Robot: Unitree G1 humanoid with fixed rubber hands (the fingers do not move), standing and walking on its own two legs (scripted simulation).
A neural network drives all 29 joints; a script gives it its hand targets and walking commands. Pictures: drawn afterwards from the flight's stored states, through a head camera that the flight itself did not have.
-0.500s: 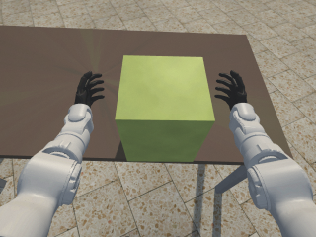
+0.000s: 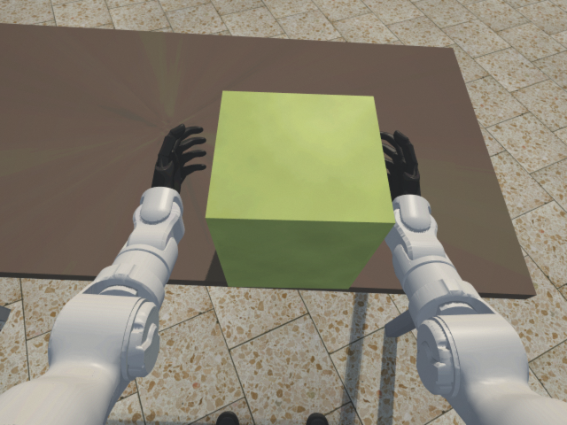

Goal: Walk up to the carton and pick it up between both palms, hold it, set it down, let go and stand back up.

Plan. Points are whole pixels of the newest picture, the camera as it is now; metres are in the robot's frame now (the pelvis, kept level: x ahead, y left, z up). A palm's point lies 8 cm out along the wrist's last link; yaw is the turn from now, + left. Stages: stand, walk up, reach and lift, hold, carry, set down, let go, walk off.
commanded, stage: reach and lift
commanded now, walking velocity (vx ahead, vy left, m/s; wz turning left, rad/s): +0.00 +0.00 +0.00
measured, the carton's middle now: (293, 201) +0.45 -0.02 -0.01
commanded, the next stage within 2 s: none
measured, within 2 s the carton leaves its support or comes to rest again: leaves its support in 1.96 s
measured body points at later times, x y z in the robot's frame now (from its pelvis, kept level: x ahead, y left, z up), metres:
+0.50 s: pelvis +0.03 -0.01 +0.01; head +0.14 +0.01 +0.45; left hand +0.46 +0.14 +0.03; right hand +0.45 -0.16 +0.04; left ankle +0.01 +0.13 -0.73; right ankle +0.01 -0.14 -0.73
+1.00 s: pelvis +0.03 -0.01 +0.02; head +0.14 +0.01 +0.45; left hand +0.46 +0.15 +0.03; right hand +0.45 -0.16 +0.04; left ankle +0.01 +0.13 -0.73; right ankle +0.01 -0.14 -0.73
